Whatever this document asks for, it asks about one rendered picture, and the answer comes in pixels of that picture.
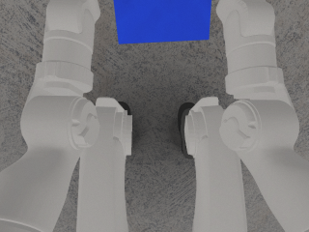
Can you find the carton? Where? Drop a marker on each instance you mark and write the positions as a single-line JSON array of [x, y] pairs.
[[161, 21]]

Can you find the robot right upper arm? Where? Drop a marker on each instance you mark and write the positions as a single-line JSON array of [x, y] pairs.
[[263, 134]]

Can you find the robot right forearm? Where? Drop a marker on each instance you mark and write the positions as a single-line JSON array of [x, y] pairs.
[[248, 31]]

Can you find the robot right shin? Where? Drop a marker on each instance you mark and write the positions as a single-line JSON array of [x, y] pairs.
[[206, 101]]

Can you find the right robot thigh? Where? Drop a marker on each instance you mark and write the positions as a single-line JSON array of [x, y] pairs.
[[219, 202]]

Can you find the robot left forearm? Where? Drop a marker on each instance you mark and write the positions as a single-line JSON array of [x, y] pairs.
[[68, 45]]

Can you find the robot left upper arm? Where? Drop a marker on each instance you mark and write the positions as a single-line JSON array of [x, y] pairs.
[[33, 190]]

